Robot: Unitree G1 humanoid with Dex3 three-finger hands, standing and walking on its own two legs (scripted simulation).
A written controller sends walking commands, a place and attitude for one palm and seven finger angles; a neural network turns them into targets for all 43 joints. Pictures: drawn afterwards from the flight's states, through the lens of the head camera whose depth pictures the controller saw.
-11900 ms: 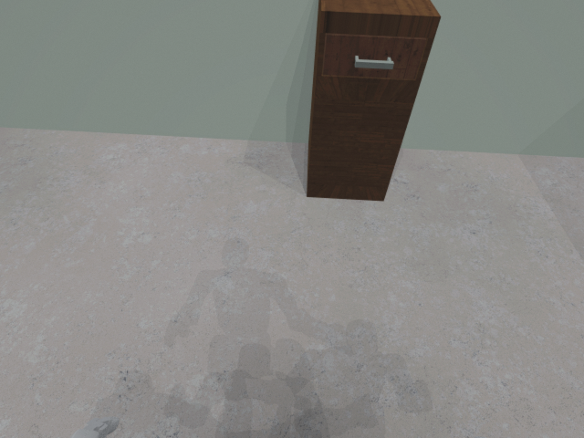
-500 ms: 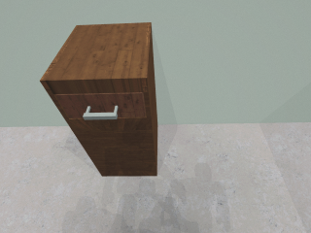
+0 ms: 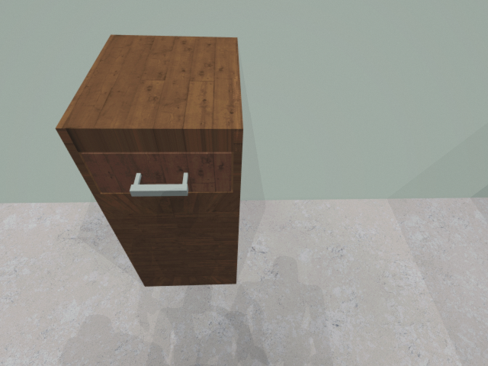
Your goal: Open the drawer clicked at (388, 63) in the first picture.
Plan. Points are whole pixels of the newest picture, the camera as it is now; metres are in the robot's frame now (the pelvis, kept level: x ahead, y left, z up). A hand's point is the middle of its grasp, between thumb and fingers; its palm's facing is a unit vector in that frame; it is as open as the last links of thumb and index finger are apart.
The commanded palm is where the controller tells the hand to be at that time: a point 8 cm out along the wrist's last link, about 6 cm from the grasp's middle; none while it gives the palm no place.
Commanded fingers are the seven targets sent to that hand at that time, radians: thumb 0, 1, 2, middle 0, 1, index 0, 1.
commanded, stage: come to a stop and stand still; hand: left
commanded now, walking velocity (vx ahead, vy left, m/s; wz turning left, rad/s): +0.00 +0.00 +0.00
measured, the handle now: (160, 183) +0.51 +0.23 -0.07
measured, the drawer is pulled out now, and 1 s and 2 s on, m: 0.00 0.00 0.00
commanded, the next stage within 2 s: look again from close up in 0.10 s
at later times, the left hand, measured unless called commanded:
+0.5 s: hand out of the picture +0.02 +0.17 -0.18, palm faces +0.02 -0.98 -0.21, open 7.3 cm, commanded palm none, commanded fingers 0.00 0.90 0.90 -0.20 -0.30 -0.20 -0.30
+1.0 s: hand out of the picture +0.06 +0.20 -0.09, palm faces -0.02 -0.84 -0.54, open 7.5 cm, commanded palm +0.06 +0.23 -0.05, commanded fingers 0.00 0.69 0.81 -0.22 -0.44 -0.22 -0.44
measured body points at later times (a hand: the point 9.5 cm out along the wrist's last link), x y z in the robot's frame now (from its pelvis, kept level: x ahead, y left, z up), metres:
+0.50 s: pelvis -0.01 -0.01 -0.01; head -0.02 +0.00 +0.44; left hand +0.01 +0.22 -0.17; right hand +0.02 -0.25 -0.16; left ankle -0.05 +0.10 -0.74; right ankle -0.02 -0.15 -0.74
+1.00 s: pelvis -0.07 +0.00 -0.01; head -0.08 -0.01 +0.44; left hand +0.06 +0.24 -0.05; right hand +0.00 -0.23 -0.15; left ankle -0.05 +0.10 -0.74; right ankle -0.02 -0.15 -0.74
